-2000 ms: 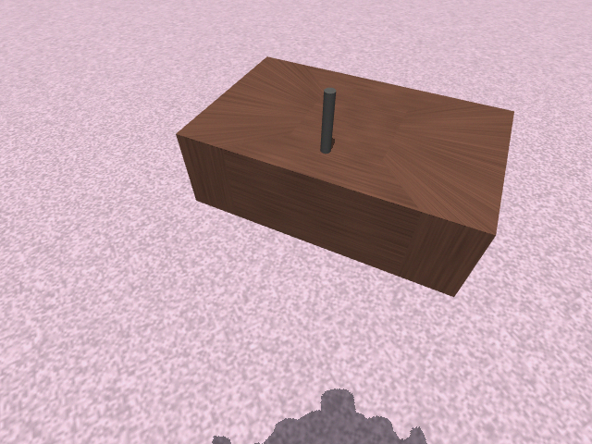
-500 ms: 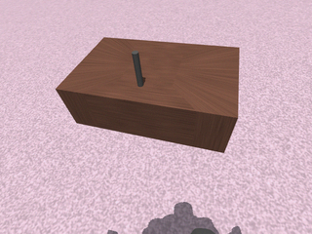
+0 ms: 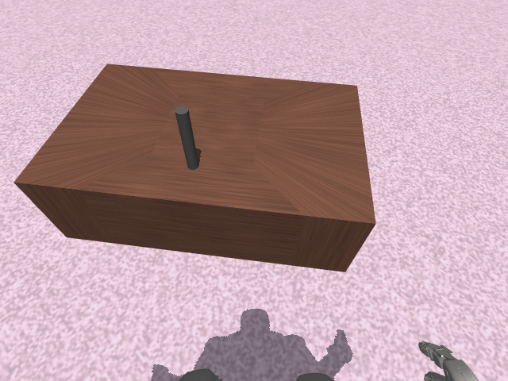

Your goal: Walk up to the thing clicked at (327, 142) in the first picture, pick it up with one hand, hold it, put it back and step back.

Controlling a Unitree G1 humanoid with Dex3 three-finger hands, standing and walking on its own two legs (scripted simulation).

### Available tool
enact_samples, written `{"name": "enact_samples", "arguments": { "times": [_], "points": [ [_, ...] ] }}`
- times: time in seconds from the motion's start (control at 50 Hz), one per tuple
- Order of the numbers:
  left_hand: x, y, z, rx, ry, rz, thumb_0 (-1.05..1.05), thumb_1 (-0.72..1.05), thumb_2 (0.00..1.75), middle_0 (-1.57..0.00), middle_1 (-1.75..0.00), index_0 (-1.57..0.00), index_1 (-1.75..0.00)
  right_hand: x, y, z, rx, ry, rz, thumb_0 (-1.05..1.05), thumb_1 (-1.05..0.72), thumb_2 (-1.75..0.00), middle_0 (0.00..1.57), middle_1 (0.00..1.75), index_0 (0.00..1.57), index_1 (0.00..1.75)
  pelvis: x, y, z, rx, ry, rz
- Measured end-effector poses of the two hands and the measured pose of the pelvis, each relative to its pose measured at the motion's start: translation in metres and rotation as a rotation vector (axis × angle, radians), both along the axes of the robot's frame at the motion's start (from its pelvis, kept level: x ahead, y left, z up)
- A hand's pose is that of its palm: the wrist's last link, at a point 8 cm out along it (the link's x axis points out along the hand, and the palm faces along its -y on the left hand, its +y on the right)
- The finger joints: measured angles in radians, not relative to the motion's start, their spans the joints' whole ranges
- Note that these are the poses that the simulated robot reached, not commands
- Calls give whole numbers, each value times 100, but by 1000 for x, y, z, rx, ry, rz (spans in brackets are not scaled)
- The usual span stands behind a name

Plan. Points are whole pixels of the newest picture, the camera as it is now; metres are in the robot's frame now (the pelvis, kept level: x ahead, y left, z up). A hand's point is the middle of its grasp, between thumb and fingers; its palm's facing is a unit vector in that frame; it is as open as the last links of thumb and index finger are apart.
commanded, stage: walk up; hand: left
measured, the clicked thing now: (188, 140) +0.85 +0.21 -0.24
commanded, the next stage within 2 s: none
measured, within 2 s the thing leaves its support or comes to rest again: neither
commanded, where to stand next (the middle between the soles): +0.35 +0.07 m, yaw -8 degrees
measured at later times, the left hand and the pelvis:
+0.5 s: hand (93, 311) +0.25 +0.30 -0.11, palm faces -0.08 -0.88 -0.48, open 7.4 cm; pelvis +0.17 +0.03 +0.00, yaw -4 degrees
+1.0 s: hand (77, 254) +0.39 +0.39 -0.15, palm faces -0.20 -0.91 -0.37, open 7.4 cm; pelvis +0.28 +0.13 +0.00, yaw -9 degrees
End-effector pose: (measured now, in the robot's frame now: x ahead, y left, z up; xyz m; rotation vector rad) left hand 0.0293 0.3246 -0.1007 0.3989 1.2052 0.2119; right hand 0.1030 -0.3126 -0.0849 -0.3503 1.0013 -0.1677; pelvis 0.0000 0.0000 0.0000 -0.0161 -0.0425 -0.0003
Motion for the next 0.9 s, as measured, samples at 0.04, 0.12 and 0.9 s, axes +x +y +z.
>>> {"name": "enact_samples", "arguments": {
  "times": [0.04,0.12,0.9],
  "points": [
    [34,6,7,-1,-30,-34,1,90,90,-20,-30,-20,-30,2,7,6,8,5,-36,1,-91,-90,21,30,20,30,16,4,7,1,-3,-12],
    [98,12,21,-5,-109,-77,1,90,90,-20,-30,-20,-30,-1,14,7,12,59,-73,1,-90,-90,21,30,21,30,46,10,14,13,-4,-23],
    [333,123,-14,-8,-24,-146,1,90,90,-20,-30,-20,-30,170,120,1,-52,124,-187,1,-90,-90,21,30,21,30,267,126,-3,-5,-2,-136]
  ]
}}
